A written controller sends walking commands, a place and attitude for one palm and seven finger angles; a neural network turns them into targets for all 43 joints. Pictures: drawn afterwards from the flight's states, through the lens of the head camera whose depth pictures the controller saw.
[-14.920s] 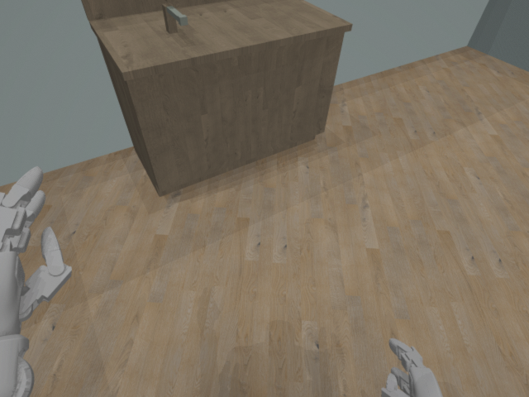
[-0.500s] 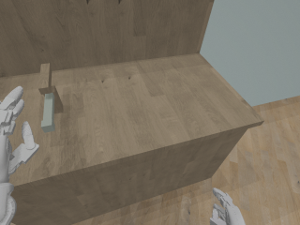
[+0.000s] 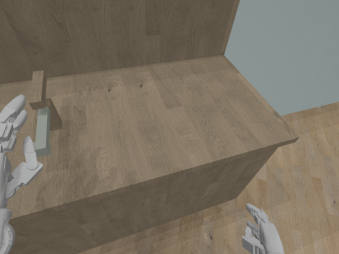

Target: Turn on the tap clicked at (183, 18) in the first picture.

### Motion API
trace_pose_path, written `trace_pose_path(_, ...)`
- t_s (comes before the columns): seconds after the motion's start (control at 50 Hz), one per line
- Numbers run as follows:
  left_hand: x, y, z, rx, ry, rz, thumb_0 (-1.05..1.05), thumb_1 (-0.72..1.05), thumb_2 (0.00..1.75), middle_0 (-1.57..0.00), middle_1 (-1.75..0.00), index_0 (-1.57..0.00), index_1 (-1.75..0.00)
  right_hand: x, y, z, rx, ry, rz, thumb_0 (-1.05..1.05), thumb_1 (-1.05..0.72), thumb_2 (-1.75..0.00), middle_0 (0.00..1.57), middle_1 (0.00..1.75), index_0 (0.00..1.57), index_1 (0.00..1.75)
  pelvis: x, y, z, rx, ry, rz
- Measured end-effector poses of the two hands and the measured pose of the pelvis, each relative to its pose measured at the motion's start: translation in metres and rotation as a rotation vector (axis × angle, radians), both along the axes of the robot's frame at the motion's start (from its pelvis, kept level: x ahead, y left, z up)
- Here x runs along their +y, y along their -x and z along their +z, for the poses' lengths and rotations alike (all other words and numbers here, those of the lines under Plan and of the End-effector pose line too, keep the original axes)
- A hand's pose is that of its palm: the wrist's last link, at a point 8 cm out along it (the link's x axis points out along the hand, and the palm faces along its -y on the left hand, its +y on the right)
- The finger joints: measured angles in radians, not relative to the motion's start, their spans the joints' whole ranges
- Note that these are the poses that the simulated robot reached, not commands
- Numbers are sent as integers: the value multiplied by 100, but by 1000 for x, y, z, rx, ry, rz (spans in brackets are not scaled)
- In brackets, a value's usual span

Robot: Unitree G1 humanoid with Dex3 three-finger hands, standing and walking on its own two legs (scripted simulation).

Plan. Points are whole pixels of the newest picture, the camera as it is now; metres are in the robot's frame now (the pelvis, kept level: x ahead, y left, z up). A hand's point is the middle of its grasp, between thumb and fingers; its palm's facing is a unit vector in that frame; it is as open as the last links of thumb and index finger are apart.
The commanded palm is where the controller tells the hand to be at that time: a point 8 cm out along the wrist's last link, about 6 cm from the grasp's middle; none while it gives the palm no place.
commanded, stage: shuffle to correct the standing spot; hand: left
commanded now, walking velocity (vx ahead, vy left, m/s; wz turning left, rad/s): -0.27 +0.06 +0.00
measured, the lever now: (42, 148) +0.32 +0.35 +0.04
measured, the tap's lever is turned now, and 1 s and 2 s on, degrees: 0 0 0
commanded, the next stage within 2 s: come to a stop and stand still in 0.22 s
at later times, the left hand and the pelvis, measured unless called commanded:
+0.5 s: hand out of the picture +0.16 +0.28 +0.16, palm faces +0.39 -0.84 -0.39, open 7.4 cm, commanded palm +0.10 +0.31 +0.17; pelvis -0.06 +0.03 -0.01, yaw +0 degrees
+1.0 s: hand out of the picture +0.15 +0.31 +0.16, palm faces +0.39 -0.87 -0.30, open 7.4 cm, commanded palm +0.09 +0.34 +0.17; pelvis -0.08 +0.07 -0.01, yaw -2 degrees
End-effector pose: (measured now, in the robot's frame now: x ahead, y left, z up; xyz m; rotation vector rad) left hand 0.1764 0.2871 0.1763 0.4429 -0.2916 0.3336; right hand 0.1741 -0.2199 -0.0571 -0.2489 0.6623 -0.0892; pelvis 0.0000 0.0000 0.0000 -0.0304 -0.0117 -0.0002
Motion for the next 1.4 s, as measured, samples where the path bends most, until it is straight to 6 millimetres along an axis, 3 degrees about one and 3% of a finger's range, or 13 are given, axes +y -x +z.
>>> trace_pose_path(0.26,-1,33,2,12,-55,-22,1,89,89,-21,-30,-21,-30,9,20,-11,11,-6,30,2,-90,-90,20,30,20,30,3,32,-6,17,20,2)
trace_pose_path(0.38,7,54,0,-25,-72,-38,1,89,89,-22,-30,-21,-30,13,45,-21,39,18,20,2,-90,-90,20,30,20,30,14,49,-13,20,28,6)
trace_pose_path(0.46,24,58,-4,-48,-55,-26,1,89,89,-22,-30,-21,-30,18,66,-26,69,37,-19,2,-90,-90,20,30,20,30,27,56,-17,-4,24,-3)
trace_pose_path(0.54,40,56,0,-53,-29,13,1,89,89,-22,-30,-21,-30,31,85,-21,84,14,-41,2,-90,-90,20,30,20,30,33,62,-9,-16,22,1)
trace_pose_path(0.62,42,60,7,-41,-5,12,1,89,89,-21,-30,-21,-30,45,96,-12,82,-22,-32,2,-90,-90,20,30,20,30,38,65,1,-8,27,-4)
trace_pose_path(0.72,38,71,11,-2,-40,-21,1,89,89,-21,-30,-21,-30,52,97,-12,53,-42,-10,2,-90,-90,21,30,20,30,44,72,0,-9,18,-10)
trace_pose_path(0.82,49,81,5,-17,-22,-21,1,89,89,-21,-30,-21,-30,50,98,-19,39,-34,-40,2,-90,-90,21,30,20,30,54,78,-10,-32,48,-22)
trace_pose_path(0.94,67,72,-13,-62,64,0,1,89,89,-21,-30,-21,-30,51,108,-20,36,15,-87,2,-90,-90,20,30,20,30,67,81,-17,-58,17,-35)
trace_pose_path(1.08,64,75,11,-34,-8,-34,1,89,89,-21,-30,-21,-30,71,119,-8,31,-30,-66,2,-90,-90,20,30,20,30,76,81,0,-29,2,-46)
trace_pose_path(1.16,68,78,14,-25,-58,-48,1,89,89,-21,-30,-21,-30,76,118,-18,56,-43,-57,2,-90,-90,20,30,20,30,82,83,-3,-28,17,-34)
trace_pose_path(1.26,82,74,-2,-25,1,-17,1,89,89,-21,-30,-21,-30,78,115,-30,80,-27,-86,2,-90,-90,21,30,20,30,90,78,-13,-36,23,-35)
trace_pose_path(1.32,89,67,-8,7,41,16,1,89,89,-21,-30,-21,-30,82,111,-27,81,-26,-94,2,-90,-90,20,30,20,30,93,75,-8,-39,-6,-41)
trace_pose_path(1.4,92,70,4,0,10,18,1,89,89,-21,-30,-21,-30,92,101,-20,65,-43,-54,2,-90,-90,20,30,20,30,99,73,-3,-23,-6,0)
